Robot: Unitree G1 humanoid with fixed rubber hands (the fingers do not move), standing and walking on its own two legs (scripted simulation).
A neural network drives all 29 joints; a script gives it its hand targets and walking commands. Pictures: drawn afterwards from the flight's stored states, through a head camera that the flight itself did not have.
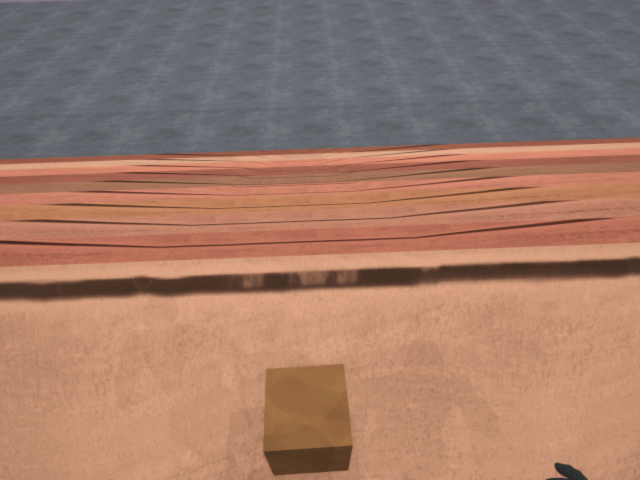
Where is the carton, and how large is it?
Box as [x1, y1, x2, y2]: [263, 364, 352, 475]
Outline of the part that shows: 343,364 266,369 263,451 274,475 345,470 348,468 352,442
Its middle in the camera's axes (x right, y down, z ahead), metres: -0.03 +0.51 +1.07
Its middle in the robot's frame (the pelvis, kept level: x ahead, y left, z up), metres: +0.41 +0.05 -0.66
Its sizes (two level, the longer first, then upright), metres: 0.210 0.200 0.250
